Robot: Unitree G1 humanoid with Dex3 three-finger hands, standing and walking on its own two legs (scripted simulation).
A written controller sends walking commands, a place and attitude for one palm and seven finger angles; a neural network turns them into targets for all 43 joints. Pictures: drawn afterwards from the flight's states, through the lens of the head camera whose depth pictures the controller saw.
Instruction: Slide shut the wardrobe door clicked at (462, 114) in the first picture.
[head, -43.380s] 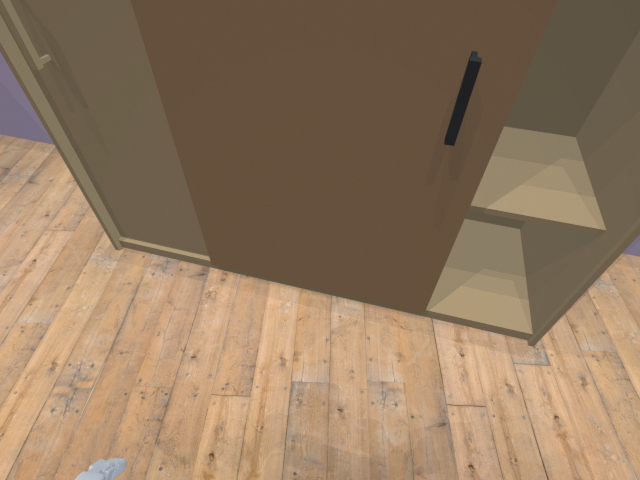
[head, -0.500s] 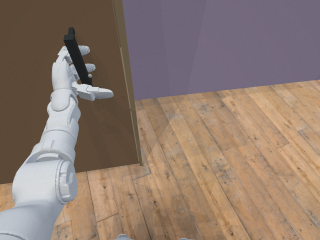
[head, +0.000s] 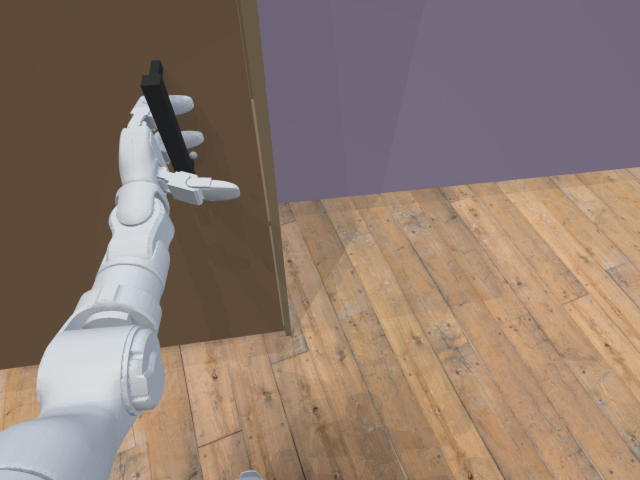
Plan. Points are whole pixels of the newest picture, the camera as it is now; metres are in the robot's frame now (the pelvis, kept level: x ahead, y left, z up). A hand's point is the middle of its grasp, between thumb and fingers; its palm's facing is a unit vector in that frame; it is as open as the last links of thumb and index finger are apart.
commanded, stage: grip the handle and tug to test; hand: left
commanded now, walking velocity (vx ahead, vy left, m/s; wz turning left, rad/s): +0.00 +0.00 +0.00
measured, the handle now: (174, 131) +0.54 +0.17 +0.12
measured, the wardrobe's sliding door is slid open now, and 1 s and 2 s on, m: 0.00 0.00 0.00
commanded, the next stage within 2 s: tug the door sideways, standing still in 1.34 s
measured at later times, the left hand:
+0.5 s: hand (190, 156) +0.49 +0.14 +0.12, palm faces +0.12 -0.99 +0.01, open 7.2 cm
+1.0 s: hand (190, 156) +0.49 +0.14 +0.12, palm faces +0.11 -0.99 +0.01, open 5.6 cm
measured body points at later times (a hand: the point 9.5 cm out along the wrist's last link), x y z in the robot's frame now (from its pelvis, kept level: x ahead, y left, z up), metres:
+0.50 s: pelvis +0.00 +0.00 +0.00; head +0.07 +0.00 +0.45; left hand +0.48 +0.19 +0.13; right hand +0.01 -0.26 -0.12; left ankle +0.02 +0.11 -0.71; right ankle -0.03 -0.10 -0.71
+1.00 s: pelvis +0.00 +0.00 +0.00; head +0.07 +0.00 +0.45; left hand +0.48 +0.19 +0.13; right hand +0.03 -0.26 -0.12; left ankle +0.02 +0.11 -0.71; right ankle -0.03 -0.10 -0.71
